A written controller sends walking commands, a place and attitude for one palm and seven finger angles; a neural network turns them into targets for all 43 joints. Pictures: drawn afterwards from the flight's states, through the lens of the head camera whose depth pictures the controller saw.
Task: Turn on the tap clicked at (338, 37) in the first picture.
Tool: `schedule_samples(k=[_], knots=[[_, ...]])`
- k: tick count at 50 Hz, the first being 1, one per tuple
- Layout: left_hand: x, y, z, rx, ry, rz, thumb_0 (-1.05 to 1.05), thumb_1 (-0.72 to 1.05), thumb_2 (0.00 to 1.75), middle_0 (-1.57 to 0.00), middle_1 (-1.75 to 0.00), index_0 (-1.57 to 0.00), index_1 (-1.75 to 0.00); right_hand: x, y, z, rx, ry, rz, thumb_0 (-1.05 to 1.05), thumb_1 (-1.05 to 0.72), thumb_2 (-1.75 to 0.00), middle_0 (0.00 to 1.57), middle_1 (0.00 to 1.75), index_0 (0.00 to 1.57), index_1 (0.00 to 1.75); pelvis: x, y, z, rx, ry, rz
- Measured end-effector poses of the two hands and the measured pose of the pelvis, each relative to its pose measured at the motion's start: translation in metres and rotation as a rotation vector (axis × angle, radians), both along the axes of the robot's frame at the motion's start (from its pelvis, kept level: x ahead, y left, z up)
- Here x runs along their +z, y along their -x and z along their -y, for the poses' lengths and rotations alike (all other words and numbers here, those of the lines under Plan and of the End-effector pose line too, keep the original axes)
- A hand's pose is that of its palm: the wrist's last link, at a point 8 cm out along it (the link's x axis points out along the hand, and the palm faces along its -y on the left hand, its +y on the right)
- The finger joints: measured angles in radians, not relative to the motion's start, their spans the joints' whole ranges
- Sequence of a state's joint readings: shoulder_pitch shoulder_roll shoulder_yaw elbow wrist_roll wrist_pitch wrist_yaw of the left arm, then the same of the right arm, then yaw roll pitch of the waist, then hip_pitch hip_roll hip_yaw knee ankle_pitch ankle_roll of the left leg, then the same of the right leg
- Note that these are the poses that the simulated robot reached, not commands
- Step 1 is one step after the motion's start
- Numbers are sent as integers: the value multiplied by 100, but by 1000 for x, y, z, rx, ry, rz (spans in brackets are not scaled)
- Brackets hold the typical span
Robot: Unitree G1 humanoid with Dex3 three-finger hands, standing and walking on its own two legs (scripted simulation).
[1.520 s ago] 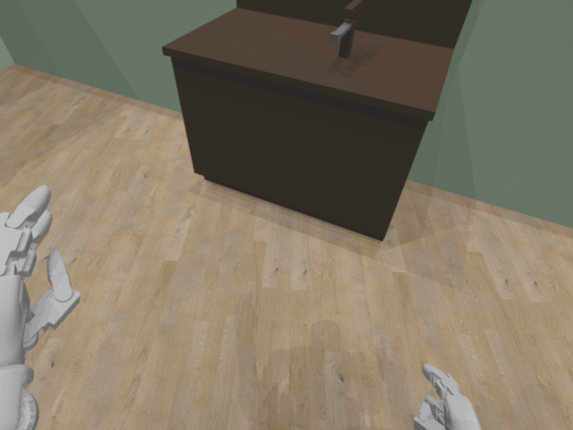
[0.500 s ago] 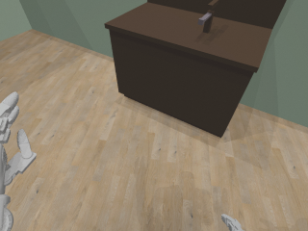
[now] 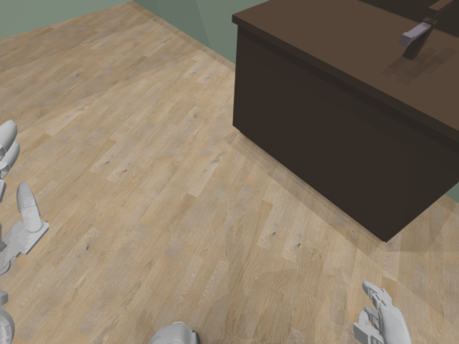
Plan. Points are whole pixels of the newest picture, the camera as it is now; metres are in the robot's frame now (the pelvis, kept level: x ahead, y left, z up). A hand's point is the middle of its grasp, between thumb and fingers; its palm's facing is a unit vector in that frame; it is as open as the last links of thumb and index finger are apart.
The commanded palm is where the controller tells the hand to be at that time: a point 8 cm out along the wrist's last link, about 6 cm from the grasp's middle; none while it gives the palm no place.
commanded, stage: walk to a spot facing it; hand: left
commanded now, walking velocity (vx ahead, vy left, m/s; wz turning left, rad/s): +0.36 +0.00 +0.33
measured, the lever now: (405, 39) +0.94 -0.44 +0.07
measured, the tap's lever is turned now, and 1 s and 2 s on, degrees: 0 0 0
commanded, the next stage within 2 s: turn to face it in 0.76 s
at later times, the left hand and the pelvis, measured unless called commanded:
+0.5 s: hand (79, 157) +0.32 +0.25 +0.17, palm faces +0.59 -0.70 -0.40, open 7.4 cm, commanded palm +0.25 +0.28 +0.18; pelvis +0.15 -0.03 -0.01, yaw +11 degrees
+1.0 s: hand (44, 113) +0.37 +0.31 +0.20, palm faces +0.67 -0.62 -0.41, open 7.4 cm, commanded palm +0.31 +0.33 +0.18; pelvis +0.26 +0.01 +0.00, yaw +21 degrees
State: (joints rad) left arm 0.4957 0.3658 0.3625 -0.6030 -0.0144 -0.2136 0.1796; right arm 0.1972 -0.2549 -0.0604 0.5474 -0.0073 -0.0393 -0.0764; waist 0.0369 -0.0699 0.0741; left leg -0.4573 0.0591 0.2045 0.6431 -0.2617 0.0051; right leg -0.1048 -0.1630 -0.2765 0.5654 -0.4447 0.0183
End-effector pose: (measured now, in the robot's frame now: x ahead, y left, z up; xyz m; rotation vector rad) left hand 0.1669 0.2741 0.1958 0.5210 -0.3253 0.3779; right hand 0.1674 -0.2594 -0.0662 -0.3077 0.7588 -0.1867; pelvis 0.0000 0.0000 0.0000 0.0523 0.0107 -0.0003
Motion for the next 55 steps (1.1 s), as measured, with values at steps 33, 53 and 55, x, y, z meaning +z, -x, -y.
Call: schedule_samples(k=[33, 53, 55], knots=[[-3, -136, -5, 173, 0, -43, 2, 89, 90, -21, -30, -22, -31, -9, -226, -13, 187, -8, -61, 2, -91, -90, 20, 30, 20, 30, 4, -188, 23, 249, 30, 24], [19, -148, -47, 343, -35, 36, 2, 89, 90, -21, -30, -21, -31, -11, -321, -161, 460, -236, -18, 2, -90, -90, 20, 30, 20, 30, 4, -270, -7, 362, 68, 34], [20, -151, -43, 382, -41, 26, 1, 89, 90, -21, -30, -21, -31, -15, -329, -161, 482, -250, -17, 2, -90, -90, 20, 30, 21, 30, 4, -279, -2, 351, 60, 34]])
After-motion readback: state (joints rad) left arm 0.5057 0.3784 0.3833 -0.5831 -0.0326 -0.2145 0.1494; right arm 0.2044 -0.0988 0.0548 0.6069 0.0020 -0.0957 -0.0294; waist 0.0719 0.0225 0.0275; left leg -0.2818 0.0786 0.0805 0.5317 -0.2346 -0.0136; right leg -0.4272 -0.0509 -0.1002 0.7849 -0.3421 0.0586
